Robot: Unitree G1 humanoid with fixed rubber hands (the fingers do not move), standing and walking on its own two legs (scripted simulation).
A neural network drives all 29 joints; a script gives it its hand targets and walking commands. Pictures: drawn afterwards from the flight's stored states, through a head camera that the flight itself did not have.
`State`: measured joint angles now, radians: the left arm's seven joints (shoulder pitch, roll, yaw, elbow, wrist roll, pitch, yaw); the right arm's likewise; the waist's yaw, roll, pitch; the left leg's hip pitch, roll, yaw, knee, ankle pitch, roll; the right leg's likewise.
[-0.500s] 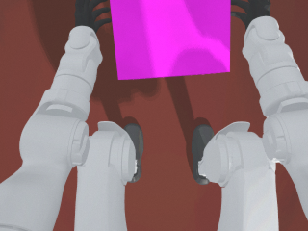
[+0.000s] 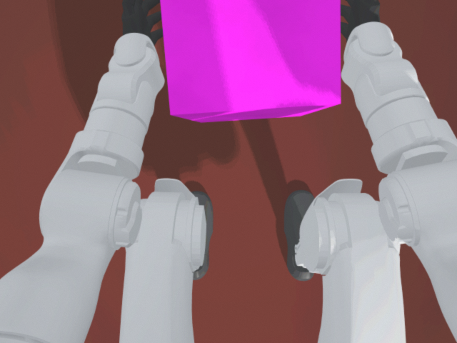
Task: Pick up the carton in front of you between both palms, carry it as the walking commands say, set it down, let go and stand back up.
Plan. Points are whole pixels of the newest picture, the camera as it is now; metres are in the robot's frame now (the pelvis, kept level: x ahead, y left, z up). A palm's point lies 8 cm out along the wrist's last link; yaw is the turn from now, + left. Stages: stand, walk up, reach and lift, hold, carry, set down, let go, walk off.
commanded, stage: reach and lift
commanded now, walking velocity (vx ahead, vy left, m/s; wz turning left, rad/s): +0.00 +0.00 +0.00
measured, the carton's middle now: (248, 53) +0.52 +0.00 -0.21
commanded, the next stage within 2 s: none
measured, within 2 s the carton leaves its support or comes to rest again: neither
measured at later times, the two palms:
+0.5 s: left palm out of the picture +0.49 +0.15 +0.07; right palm out of the picture +0.49 -0.15 +0.06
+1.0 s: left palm out of the picture +0.45 +0.15 +0.23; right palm out of the picture +0.45 -0.15 +0.22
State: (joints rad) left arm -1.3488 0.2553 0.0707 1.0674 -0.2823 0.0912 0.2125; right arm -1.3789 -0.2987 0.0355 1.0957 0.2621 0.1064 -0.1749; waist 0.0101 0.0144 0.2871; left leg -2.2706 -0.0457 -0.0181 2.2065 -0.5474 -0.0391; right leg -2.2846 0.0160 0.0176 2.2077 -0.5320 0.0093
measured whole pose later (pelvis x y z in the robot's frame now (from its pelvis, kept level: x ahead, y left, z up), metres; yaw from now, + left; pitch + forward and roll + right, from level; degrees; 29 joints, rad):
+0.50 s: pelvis +0.01 +0.00 +0.12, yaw -1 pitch +42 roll +1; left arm -0.99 -0.01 0.49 0.70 0.18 0.34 0.06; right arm -1.02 -0.01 -0.44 0.74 -0.21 0.34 -0.05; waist 0.01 0.01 -0.17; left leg -2.02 -0.07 -0.04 1.79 -0.50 -0.04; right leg -2.03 0.05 0.04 1.79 -0.48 0.02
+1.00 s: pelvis +0.06 +0.00 +0.26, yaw -1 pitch +31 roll +0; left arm -0.63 -0.09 0.40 0.61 0.17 0.34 0.05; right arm -0.63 0.08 -0.36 0.62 -0.18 0.34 -0.05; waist 0.01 0.01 -0.24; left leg -1.41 -0.06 -0.05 1.37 -0.50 -0.02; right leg -1.43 0.04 0.05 1.36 -0.48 0.01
